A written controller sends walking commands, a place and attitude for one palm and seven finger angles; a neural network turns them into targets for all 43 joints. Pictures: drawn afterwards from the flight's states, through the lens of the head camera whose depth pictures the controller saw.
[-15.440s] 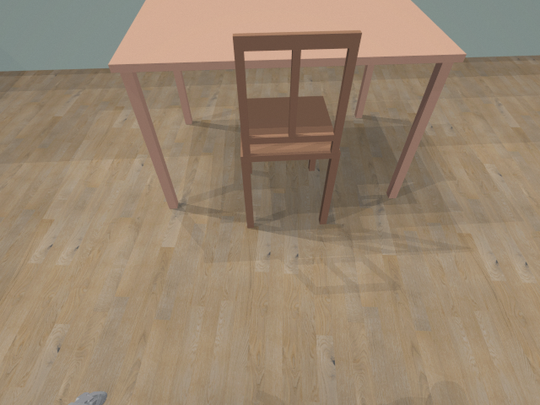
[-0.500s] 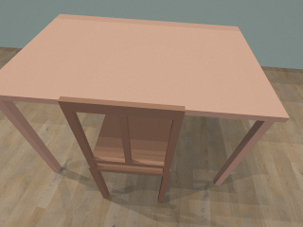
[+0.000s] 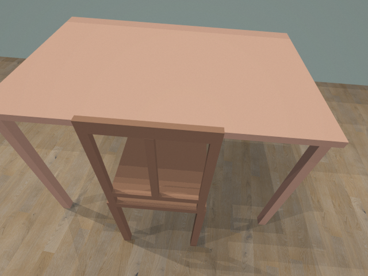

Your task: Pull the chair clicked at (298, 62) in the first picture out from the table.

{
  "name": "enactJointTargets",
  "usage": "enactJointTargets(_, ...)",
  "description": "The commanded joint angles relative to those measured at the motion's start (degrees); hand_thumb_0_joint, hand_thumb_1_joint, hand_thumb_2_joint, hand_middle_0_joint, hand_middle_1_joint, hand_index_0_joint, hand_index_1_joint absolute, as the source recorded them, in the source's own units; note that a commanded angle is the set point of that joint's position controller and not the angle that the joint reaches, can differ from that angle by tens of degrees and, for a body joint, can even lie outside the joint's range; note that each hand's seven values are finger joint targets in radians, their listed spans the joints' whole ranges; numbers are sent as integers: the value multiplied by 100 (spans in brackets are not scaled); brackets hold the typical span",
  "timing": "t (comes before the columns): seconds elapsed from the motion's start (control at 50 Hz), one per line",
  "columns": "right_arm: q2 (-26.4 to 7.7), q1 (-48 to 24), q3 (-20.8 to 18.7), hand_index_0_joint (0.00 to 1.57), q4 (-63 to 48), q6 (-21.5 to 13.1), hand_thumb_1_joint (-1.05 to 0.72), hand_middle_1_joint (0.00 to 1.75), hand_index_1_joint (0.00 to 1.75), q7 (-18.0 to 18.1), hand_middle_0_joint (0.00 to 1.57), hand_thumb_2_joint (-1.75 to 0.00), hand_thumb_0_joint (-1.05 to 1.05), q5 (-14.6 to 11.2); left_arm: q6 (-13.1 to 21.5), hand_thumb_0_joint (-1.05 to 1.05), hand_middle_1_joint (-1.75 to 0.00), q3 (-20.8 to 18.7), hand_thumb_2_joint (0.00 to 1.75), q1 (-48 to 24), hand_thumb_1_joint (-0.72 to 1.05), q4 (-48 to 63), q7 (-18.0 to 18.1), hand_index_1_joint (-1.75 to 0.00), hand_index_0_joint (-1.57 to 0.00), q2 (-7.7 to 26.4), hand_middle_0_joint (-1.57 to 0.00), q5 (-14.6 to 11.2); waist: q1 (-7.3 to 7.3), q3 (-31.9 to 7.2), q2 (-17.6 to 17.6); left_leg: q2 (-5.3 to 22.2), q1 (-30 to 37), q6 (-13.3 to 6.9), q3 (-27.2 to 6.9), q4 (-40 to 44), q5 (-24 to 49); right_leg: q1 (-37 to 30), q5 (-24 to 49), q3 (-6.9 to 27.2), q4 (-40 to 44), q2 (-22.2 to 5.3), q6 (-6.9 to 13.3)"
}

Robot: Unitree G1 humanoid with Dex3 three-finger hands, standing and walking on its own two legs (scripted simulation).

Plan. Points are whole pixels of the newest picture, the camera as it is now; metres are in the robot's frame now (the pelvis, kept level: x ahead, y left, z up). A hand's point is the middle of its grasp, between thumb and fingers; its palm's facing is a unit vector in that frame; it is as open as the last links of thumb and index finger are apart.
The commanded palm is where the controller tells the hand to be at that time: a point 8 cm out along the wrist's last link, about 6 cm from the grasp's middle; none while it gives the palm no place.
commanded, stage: look again from close up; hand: left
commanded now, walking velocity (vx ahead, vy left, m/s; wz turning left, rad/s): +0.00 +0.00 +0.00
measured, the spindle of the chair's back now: (153, 170) +0.42 +0.12 -0.10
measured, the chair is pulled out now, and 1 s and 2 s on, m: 0.00 0.00 0.00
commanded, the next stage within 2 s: shuffle to correct the standing spot in 0.02 s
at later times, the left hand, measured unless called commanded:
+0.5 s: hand out of the picture -0.02 +0.15 -0.18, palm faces +0.01 -0.98 -0.19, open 7.4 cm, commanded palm none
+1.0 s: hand out of the picture +0.00 +0.13 -0.18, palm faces +0.03 -0.98 -0.21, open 7.4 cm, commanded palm none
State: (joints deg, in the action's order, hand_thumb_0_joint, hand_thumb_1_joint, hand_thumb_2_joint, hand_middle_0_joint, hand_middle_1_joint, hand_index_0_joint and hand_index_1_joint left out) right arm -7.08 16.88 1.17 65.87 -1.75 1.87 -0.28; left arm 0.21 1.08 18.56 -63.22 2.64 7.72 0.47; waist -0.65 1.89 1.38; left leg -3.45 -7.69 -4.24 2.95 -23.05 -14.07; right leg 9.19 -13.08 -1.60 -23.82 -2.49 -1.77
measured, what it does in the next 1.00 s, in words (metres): stands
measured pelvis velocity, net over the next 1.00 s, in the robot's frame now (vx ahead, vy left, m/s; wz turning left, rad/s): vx -0.01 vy -0.04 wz -0.02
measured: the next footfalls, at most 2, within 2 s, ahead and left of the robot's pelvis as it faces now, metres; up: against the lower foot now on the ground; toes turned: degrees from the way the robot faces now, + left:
none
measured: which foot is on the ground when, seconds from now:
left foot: down 0.00-1.00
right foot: down 0.00-1.00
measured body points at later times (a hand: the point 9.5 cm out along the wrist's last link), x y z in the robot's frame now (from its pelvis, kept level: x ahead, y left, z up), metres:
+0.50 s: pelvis +0.00 -0.03 -0.01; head +0.02 -0.02 +0.44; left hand -0.01 +0.20 -0.17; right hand -0.02 -0.24 -0.17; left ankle -0.02 +0.07 -0.74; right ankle -0.01 -0.14 -0.74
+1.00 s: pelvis -0.01 -0.04 -0.01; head +0.01 -0.04 +0.44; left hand +0.00 +0.18 -0.16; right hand +0.01 -0.27 -0.16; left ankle -0.02 +0.06 -0.74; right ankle +0.00 -0.14 -0.74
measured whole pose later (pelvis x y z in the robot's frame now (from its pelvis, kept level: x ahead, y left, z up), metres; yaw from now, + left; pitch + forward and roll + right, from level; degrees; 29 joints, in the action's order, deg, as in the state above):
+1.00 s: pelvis -0.01 -0.04 -0.01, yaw -1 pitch -1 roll -1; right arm -9.4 13.8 -0.4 61.1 0.9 2.1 -0.3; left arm 1.0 0.2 16.4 -59.8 3.6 8.6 0.6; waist -0.8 3.1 -0.3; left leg 0.3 -13.0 0.2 1.6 -31.2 -17.4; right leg 12.7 -13.6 -3.6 -27.2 1.2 1.7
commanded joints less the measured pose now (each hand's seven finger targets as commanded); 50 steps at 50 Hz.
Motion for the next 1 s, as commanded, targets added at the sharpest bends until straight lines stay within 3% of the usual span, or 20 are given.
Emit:
enactJointTargets(0.0,-527,417,-121,20,-116,-82,-90,30,30,8,20,-90,0,23,76,0,-30,-90,90,480,90,119,11,-30,-20,467,-20,30,12,302,-129,856,-271,129,-859,571,846,194,388,369,307,-342,277)
enactJointTargets(0.12,-501,436,-123,20,-92,-91,-90,30,30,14,20,-90,0,24,73,0,-30,-72,90,518,90,101,8,-30,-20,427,-20,31,21,328,-118,893,-241,119,-893,648,788,232,394,351,310,-310,257)
enactJointTargets(0.22,-584,428,-185,20,-65,-74,-90,30,30,70,20,-90,0,34,-6,0,-30,-101,90,538,90,126,-22,-30,-20,374,-20,31,47,281,-206,1136,-139,82,-1064,696,990,338,364,199,136,-190,168)
enactJointTargets(0.3,-734,455,-294,20,-53,2,-90,30,30,146,20,-90,0,56,-132,0,-30,-175,90,506,90,236,-67,-30,-20,393,-20,74,74,287,-479,1451,-95,-58,-1284,673,1235,681,86,59,-270,-58,153)
enactJointTargets(0.38,-832,482,-390,20,-72,66,-90,30,30,207,20,-90,0,97,-253,0,-30,-269,90,415,90,394,-107,-30,-20,439,-20,116,114,269,-754,1862,-253,-386,-1603,673,1212,1097,-863,36,-1170,-4,170)
enactJointTargets(0.42,-879,439,-422,20,-107,76,-90,30,30,213,20,-90,0,125,-265,0,-30,-308,90,394,90,459,-119,-30,-20,424,-20,126,76,165,-697,1919,-307,-460,-1552,438,1743,1087,-923,52,-1273,-23,182)
enactJointTargets(0.44,-899,379,-432,20,-130,85,-90,30,30,209,20,-90,0,128,-261,0,-30,-315,90,431,90,473,-132,-30,-20,436,-20,114,41,156,-596,1883,-456,-433,-1489,314,1850,889,-793,54,-1106,8,212)
enactJointTargets(0.48,-923,277,-466,20,-192,120,-90,30,30,196,20,-90,0,130,-244,0,-30,-341,90,624,90,454,-131,-30,-20,442,-20,122,-29,87,-383,1584,-783,-175,-1183,-76,1555,426,94,117,-439,6,262)
enactJointTargets(0.5,-814,288,-446,20,-213,118,-90,30,30,174,20,-90,0,117,-204,0,-30,-346,90,682,90,451,-107,-30,-20,484,-20,120,-25,58,-130,1290,-1003,-7,-903,-322,1192,155,640,349,-232,-179,340)
enactJointTargets(0.54,-350,265,-302,20,-244,173,-90,30,30,118,20,-90,0,78,-57,0,-30,-291,90,582,90,392,-63,-30,-20,637,-20,75,47,-32,942,522,-1094,311,-189,-832,-346,88,487,1136,490,-755,604)
enactJointTargets(0.56,-270,261,-258,20,-223,200,-90,30,30,90,20,-90,0,77,16,0,-30,-278,90,524,90,385,-31,-30,-20,686,-20,50,68,58,941,423,-1001,382,-113,-1063,-726,319,261,1447,860,-1035,678)
enactJointTargets(0.6,-213,310,-204,20,-121,193,-90,30,30,44,20,-90,0,76,95,0,-30,-236,90,330,90,392,8,-30,-20,720,-20,49,99,209,483,489,-924,380,-287,-1154,-778,405,507,1462,976,-1040,692)
enactJointTargets(0.68,-274,391,-162,20,-88,151,-90,30,30,68,20,-90,0,16,156,0,-30,-244,90,279,90,373,61,-30,-20,810,-20,28,57,99,309,562,-779,420,-301,-519,-292,-46,2218,1252,551,-1032,583)
enactJointTargets(0.74,-311,352,-169,20,-118,165,-90,30,30,66,20,-90,0,2,110,0,-30,-276,90,259,90,377,71,-30,-20,930,-20,12,0,2,15,574,-616,447,-273,-275,183,-159,2522,1096,387,-949,457)
enactJointTargets(0.78,-335,329,-178,20,-189,173,-90,30,30,62,20,-90,0,-4,89,0,-30,-294,90,269,90,406,92,-30,-20,971,-20,20,-17,-50,28,609,-596,444,-290,-234,424,-226,2689,1018,249,-940,429)
enactJointTargets(0.9,-460,234,-205,20,-349,157,-90,30,30,6,20,-90,0,29,32,0,-30,-219,90,102,90,551,43,-30,-20,825,-20,33,-6,48,-105,806,-261,326,-555,27,843,366,903,685,298,-606,474)
enactJointTargets(0.92,-735,-497,-269,20,-872,64,-90,30,30,0,20,-90,0,26,186,0,-30,-284,90,697,90,239,226,-30,-20,914,-20,45,-186,211,-274,691,-787,541,-149,-1295,176,96,4178,1170,186,-983,105)
enactJointTargets(0.94,-567,-223,-215,20,-965,124,-90,30,30,-14,20,-90,0,4,246,0,-30,-304,90,481,90,388,204,-30,-20,1275,-20,37,74,-239,2,446,-1137,566,-186,-1302,-478,-644,5265,1329,-87,-1435,436)
enactJointTargets(0.96,-475,150,-264,20,-1062,121,-90,30,30,-15,20,-90,0,44,238,0,-30,-318,90,381,90,600,163,-30,-20,1171,-20,32,165,-843,353,567,-1024,442,-278,-1246,-765,-772,4219,1278,-196,-1599,808)
enactJointTargets(0.98,-505,177,-273,20,-1059,148,-90,30,30,-18,20,-90,0,45,220,0,-30,-285,90,139,90,711,135,-30,-20,1047,-20,48,216,-969,461,500,-772,469,-280,-1046,-609,-622,3237,1111,-170,-1435,944)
